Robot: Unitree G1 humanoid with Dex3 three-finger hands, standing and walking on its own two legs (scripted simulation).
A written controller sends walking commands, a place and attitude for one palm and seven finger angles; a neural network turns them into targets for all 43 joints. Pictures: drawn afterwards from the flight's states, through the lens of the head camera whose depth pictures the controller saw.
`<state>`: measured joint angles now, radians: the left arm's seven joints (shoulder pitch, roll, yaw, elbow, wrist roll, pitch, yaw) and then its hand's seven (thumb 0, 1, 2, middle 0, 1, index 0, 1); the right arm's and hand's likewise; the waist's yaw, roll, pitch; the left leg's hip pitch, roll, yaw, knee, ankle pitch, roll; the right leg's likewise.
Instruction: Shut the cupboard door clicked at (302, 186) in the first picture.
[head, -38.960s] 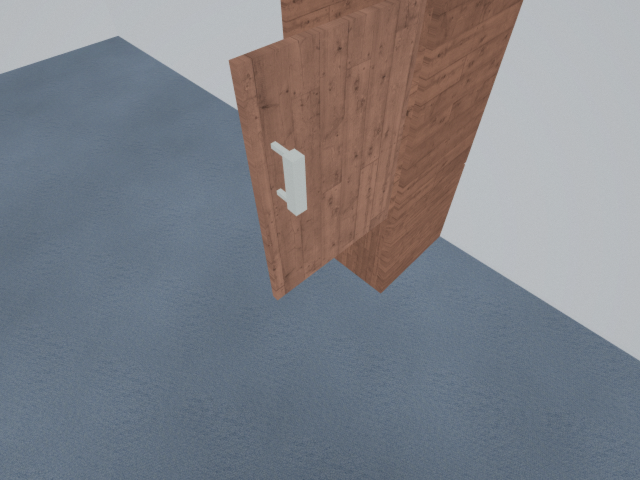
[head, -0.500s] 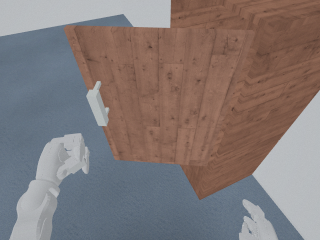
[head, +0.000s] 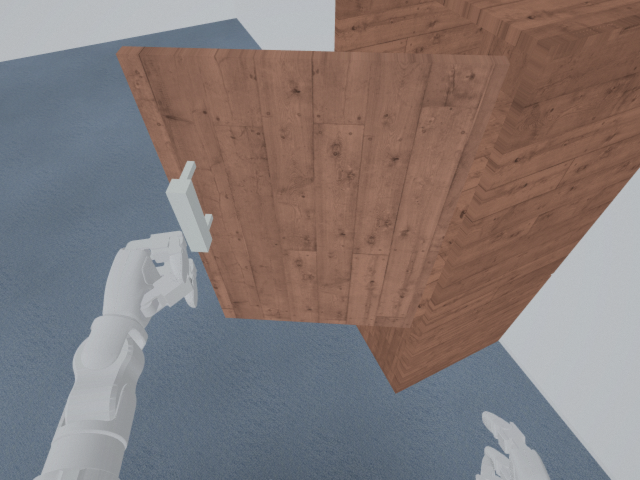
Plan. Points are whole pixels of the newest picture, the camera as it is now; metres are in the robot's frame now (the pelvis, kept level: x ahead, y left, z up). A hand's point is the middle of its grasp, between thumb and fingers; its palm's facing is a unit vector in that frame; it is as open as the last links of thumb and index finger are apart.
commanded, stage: bring the fist close to the handle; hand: left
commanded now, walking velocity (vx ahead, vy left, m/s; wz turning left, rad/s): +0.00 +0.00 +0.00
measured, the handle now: (195, 206) +0.46 +0.20 +0.08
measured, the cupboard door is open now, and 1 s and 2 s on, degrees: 61 59 40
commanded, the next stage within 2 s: push the door shut along its arc in 0.50 s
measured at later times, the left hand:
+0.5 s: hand (196, 268) +0.35 +0.17 +0.08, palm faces -0.02 -1.00 -0.04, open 3.1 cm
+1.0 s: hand (199, 244) +0.39 +0.17 +0.08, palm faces -0.11 -0.99 -0.04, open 3.2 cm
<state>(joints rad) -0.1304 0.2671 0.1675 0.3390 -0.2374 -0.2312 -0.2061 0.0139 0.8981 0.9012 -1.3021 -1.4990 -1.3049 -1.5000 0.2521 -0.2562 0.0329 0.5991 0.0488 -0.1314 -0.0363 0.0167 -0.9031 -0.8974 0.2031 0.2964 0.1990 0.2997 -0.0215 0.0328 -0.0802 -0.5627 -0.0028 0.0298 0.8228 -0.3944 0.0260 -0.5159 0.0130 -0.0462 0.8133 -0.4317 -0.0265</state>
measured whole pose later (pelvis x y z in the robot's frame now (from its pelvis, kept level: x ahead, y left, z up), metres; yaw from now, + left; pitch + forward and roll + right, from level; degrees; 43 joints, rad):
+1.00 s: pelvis +0.00 +0.00 +0.00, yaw +0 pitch +9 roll -1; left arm -0.45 0.34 0.20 0.72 -0.22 -0.30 -0.31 0.03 0.90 0.93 -1.30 -1.50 -1.30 -1.50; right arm 0.29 -0.28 0.02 0.62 0.05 -0.05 -0.04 0.01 -0.90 -0.90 0.20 0.30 0.20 0.30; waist -0.05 0.02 -0.07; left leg -0.60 0.00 0.03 0.82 -0.38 0.03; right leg -0.55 0.02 -0.05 0.81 -0.42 -0.03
